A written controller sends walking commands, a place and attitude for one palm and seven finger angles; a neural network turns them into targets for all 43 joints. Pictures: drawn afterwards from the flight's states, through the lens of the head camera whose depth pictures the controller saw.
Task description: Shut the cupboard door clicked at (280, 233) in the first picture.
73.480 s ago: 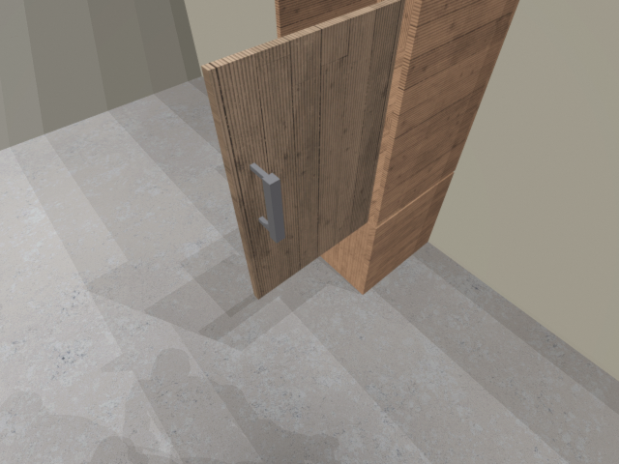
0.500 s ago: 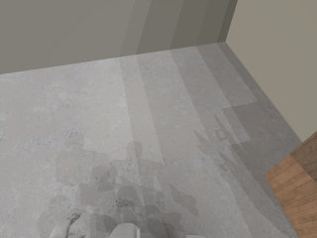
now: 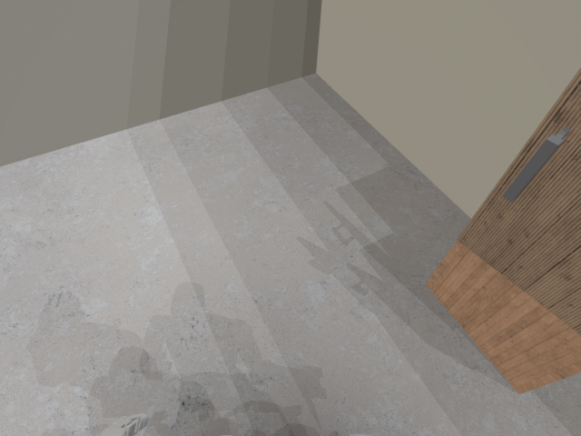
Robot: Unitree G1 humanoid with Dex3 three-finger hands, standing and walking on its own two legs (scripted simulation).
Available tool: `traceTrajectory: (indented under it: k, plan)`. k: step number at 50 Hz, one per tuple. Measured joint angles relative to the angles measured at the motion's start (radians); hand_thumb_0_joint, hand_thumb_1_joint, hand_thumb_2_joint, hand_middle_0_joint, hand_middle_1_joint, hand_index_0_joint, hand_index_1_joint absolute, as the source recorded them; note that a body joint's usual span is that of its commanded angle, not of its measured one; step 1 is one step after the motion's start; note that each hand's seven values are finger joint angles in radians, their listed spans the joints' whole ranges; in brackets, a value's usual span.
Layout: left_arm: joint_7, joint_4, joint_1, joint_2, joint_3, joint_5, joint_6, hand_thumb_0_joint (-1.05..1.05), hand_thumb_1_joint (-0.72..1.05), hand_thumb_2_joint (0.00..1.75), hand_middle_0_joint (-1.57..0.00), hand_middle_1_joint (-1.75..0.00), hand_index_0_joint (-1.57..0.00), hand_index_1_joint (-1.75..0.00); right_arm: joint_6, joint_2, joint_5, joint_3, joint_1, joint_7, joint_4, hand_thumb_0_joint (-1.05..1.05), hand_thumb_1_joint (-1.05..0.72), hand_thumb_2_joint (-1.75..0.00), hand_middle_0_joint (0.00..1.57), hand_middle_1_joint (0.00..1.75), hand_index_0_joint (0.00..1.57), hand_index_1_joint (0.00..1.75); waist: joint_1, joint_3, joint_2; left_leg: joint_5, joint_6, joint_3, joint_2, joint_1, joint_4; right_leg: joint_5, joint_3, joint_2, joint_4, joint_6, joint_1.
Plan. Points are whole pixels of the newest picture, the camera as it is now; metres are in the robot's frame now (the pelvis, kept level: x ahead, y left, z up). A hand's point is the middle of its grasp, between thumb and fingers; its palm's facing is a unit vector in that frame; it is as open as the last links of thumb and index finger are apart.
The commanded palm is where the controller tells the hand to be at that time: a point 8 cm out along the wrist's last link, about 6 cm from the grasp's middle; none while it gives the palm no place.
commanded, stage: turn to face it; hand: left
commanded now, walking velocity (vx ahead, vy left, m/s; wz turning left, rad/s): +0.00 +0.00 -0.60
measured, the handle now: (535, 165) +0.60 -0.43 +0.00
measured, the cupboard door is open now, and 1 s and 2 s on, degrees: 11 11 11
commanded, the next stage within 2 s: take the last steps up to it in 1.24 s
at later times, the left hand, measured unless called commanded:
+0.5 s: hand (171, 418) +0.16 +0.20 -0.16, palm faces -0.25 -0.95 -0.19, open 7.4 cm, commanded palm none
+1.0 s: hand (218, 386) +0.21 +0.14 -0.17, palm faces -0.52 -0.83 -0.21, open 7.4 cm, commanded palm none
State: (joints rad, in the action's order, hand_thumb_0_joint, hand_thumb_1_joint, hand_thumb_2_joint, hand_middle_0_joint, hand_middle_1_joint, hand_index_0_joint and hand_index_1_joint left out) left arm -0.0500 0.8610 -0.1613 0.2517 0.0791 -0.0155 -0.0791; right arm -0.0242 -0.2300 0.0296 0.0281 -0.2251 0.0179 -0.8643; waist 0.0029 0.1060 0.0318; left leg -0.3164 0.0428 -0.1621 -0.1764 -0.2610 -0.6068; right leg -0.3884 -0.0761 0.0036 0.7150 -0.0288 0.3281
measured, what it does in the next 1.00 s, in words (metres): steps on the spot, turning right: right foot, then left foot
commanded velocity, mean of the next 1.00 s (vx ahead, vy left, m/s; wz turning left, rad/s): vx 0.00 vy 0.00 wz -0.55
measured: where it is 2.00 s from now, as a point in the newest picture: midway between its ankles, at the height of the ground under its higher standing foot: outside the picture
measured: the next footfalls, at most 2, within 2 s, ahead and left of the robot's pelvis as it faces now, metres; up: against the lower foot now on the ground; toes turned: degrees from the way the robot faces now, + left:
right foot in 0.04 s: +0.04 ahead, -0.13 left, +0.00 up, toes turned -5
left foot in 0.34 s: +0.08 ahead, +0.12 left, +0.00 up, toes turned -8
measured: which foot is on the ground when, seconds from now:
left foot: down 0.00-0.02, up 0.04-0.32, down 0.34-0.68, up 0.70-0.98, down 1.00-1.00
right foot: up 0.00-0.02, down 0.04-0.34, up 0.36-0.66, down 0.68-1.00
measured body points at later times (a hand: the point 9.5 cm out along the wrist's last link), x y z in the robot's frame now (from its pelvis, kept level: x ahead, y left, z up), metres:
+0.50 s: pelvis +0.01 +0.02 +0.01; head +0.06 +0.04 +0.45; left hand +0.17 +0.25 -0.14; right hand +0.01 -0.24 -0.12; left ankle +0.04 +0.13 -0.73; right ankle -0.04 -0.10 -0.66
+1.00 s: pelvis +0.03 +0.02 -0.01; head +0.06 +0.01 +0.44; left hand +0.24 +0.18 -0.15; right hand -0.05 -0.26 -0.13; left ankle +0.10 +0.10 -0.74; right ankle -0.05 -0.11 -0.73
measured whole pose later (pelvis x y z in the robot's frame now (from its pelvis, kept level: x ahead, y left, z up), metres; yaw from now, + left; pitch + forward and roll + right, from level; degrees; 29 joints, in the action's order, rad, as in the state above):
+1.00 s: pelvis +0.03 +0.02 -0.01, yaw -33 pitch +1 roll -1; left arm -0.02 0.89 -0.19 0.23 0.06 -0.02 -0.07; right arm -0.02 -0.25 0.01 0.03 -0.20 0.02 -0.85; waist -0.01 0.06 -0.01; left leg -0.29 0.03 -0.04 -0.05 -0.34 -0.62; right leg -0.31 0.09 -0.03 0.61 -0.03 0.31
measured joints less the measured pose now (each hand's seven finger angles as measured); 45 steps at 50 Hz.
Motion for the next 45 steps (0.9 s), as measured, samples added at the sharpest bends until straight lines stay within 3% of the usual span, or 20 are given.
traceTrajectory:
  k: [2, 3, 5, 8, 13, 16, 17, 20, 22, 24, 31, 34, 35, 37, 40, 45]
  plan:
    - [0.003, -0.006, -0.010, 0.007, -0.003, -0.003, 0.018, 0.01, 0.91, 0.90, -0.20, -0.30, -0.20, -0.30, -0.008, -0.015, -0.007, 0.011, -0.009, -0.005, -0.001, 0.01, -0.90, -0.90, 0.20, 0.30, 0.21, 0.30, 0.001, -0.014, -0.003, -0.059, 0.011, -0.012, -0.005, -0.040, -0.099, 0.081, 0.012, 0.006, -0.124, 0.032, -0.055]
    - [0.010, 0.001, -0.006, -0.002, -0.006, -0.003, 0.027, 0.01, 0.91, 0.90, -0.20, -0.30, -0.20, -0.30, -0.019, -0.029, -0.010, 0.019, 0.000, -0.004, -0.008, 0.01, -0.90, -0.90, 0.20, 0.30, 0.21, 0.30, 0.000, -0.009, 0.017, -0.128, 0.014, 0.025, 0.000, -0.074, -0.186, 0.069, 0.017, -0.006, -0.099, 0.043, -0.040]
    - [0.023, 0.007, -0.008, -0.019, -0.014, -0.003, 0.034, 0.01, 0.91, 0.89, -0.20, -0.30, -0.20, -0.30, -0.039, -0.050, -0.013, 0.029, 0.023, 0.004, -0.024, 0.01, -0.90, -0.90, 0.20, 0.30, 0.21, 0.30, -0.006, 0.000, 0.038, -0.192, 0.018, 0.099, 0.040, -0.145, -0.366, 0.061, 0.028, -0.018, -0.079, 0.048, -0.028]
    - [0.037, 0.013, -0.022, -0.027, -0.018, -0.006, 0.025, 0.00, 0.91, 0.89, -0.20, -0.30, -0.20, -0.30, -0.041, -0.053, -0.015, 0.031, 0.044, 0.004, -0.027, 0.01, -0.91, -0.90, 0.20, 0.30, 0.20, 0.30, -0.006, 0.000, 0.020, -0.157, 0.026, 0.122, 0.084, -0.204, -0.471, 0.093, 0.065, -0.020, -0.121, 0.043, -0.035]
    - [0.035, 0.021, -0.035, -0.020, -0.020, -0.012, 0.014, 0.01, 0.91, 0.89, -0.21, -0.30, -0.21, -0.30, -0.026, -0.032, -0.019, 0.024, 0.051, -0.003, 0.001, 0.01, -0.91, -0.90, 0.20, 0.29, 0.20, 0.30, 0.001, -0.018, -0.029, -0.122, 0.025, 0.122, 0.123, -0.166, -0.283, 0.125, 0.128, -0.022, -0.160, 0.033, -0.027]
    - [0.033, 0.022, -0.039, -0.013, -0.014, -0.007, 0.007, 0.01, 0.90, 0.89, -0.21, -0.30, -0.21, -0.30, -0.008, -0.021, -0.022, 0.015, 0.045, -0.001, 0.014, 0.01, -0.91, -0.90, 0.20, 0.30, 0.20, 0.30, 0.006, -0.033, -0.049, -0.050, 0.014, 0.126, 0.140, -0.083, -0.066, 0.121, 0.165, -0.036, -0.138, 0.016, -0.001]
    - [0.032, 0.021, -0.040, -0.009, -0.012, -0.002, 0.003, 0.01, 0.90, 0.89, -0.21, -0.30, -0.21, -0.30, 0.002, -0.018, -0.020, 0.011, 0.039, 0.000, 0.018, 0.01, -0.91, -0.90, 0.20, 0.30, 0.20, 0.30, 0.003, -0.040, -0.052, -0.001, -0.015, 0.123, 0.138, -0.063, -0.002, 0.110, 0.174, -0.043, -0.114, 0.012, 0.017]
    - [0.025, 0.031, -0.021, 0.007, -0.002, -0.004, -0.011, 0.01, 0.91, 0.89, -0.21, -0.30, -0.20, -0.30, 0.017, 0.003, -0.006, -0.007, 0.025, 0.006, 0.018, 0.01, -0.91, -0.90, 0.20, 0.30, 0.20, 0.30, 0.002, -0.031, -0.072, 0.004, -0.056, 0.087, 0.125, -0.053, -0.009, -0.073, 0.155, -0.049, 0.135, 0.007, 0.102]
    - [0.016, 0.032, -0.009, 0.015, 0.004, -0.005, -0.012, 0.01, 0.91, 0.89, -0.21, -0.30, -0.20, -0.30, 0.016, 0.014, -0.001, -0.016, 0.010, 0.009, 0.015, 0.01, -0.91, -0.90, 0.20, 0.30, 0.20, 0.30, 0.002, -0.025, -0.072, 0.009, -0.056, 0.067, 0.108, -0.025, 0.024, -0.086, 0.116, -0.039, 0.296, -0.005, 0.148]
    - [0.009, 0.026, 0.002, 0.018, 0.007, -0.003, -0.012, 0.01, 0.91, 0.89, -0.20, -0.30, -0.20, -0.30, 0.014, 0.020, 0.002, -0.020, -0.001, 0.011, 0.009, 0.01, -0.91, -0.90, 0.20, 0.30, 0.21, 0.30, 0.003, -0.017, -0.063, 0.022, -0.053, 0.049, 0.089, 0.001, 0.060, -0.080, 0.081, -0.022, 0.353, -0.016, 0.161]
    - [0.002, 0.010, 0.039, 0.008, 0.001, -0.001, -0.008, 0.01, 0.91, 0.90, -0.20, -0.30, -0.20, -0.30, 0.008, 0.009, 0.002, -0.005, -0.022, 0.004, -0.017, 0.01, -0.90, -0.90, 0.20, 0.30, 0.21, 0.30, -0.014, -0.001, -0.012, 0.003, -0.029, -0.027, 0.023, 0.028, 0.052, -0.054, 0.019, 0.011, 0.114, -0.009, 0.059]
    - [0.002, -0.005, 0.039, 0.008, -0.009, -0.001, 0.010, 0.01, 0.91, 0.90, -0.20, -0.30, -0.20, -0.30, 0.000, -0.008, -0.005, 0.007, -0.039, -0.004, -0.023, 0.01, -0.90, -0.90, 0.20, 0.30, 0.21, 0.30, -0.020, -0.012, 0.001, -0.051, -0.007, -0.057, -0.001, 0.001, -0.040, 0.101, 0.007, 0.013, -0.108, 0.019, -0.043]
    - [0.007, -0.006, 0.038, 0.007, -0.011, -0.003, 0.025, 0.01, 0.91, 0.90, -0.20, -0.30, -0.20, -0.30, -0.006, -0.016, -0.009, 0.012, -0.038, -0.006, -0.027, 0.01, -0.90, -0.90, 0.20, 0.30, 0.21, 0.30, -0.017, -0.017, 0.003, -0.112, 0.004, -0.045, -0.001, -0.030, -0.116, 0.094, 0.016, 0.011, -0.124, 0.029, -0.046]
    - [0.021, 0.001, 0.039, -0.011, -0.019, 0.000, 0.041, 0.01, 0.91, 0.90, -0.20, -0.30, -0.20, -0.30, -0.030, -0.039, -0.014, 0.020, -0.016, 0.000, -0.038, 0.01, -0.90, -0.90, 0.20, 0.30, 0.21, 0.30, -0.023, -0.007, 0.031, -0.213, 0.016, 0.046, 0.028, -0.107, -0.309, 0.059, 0.027, -0.005, -0.083, 0.037, -0.029]
    - [0.038, 0.005, 0.018, -0.028, -0.026, -0.001, 0.037, 0.00, 0.91, 0.89, -0.20, -0.30, -0.20, -0.30, -0.041, -0.050, -0.016, 0.024, 0.015, 0.005, -0.042, 0.01, -0.91, -0.90, 0.20, 0.30, 0.20, 0.30, -0.023, -0.004, 0.028, -0.195, 0.030, 0.103, 0.076, -0.189, -0.474, 0.070, 0.065, -0.012, -0.108, 0.035, -0.038]
    - [0.039, 0.020, -0.008, -0.028, -0.029, -0.009, 0.020, 0.00, 0.91, 0.89, -0.21, -0.30, -0.21, -0.30, -0.026, -0.034, -0.018, 0.019, 0.035, -0.003, -0.010, 0.01, -0.91, -0.90, 0.20, 0.30, 0.20, 0.30, -0.018, -0.022, -0.014, -0.128, 0.035, 0.116, 0.108, -0.190, -0.334, 0.102, 0.122, -0.013, -0.155, 0.026, -0.048]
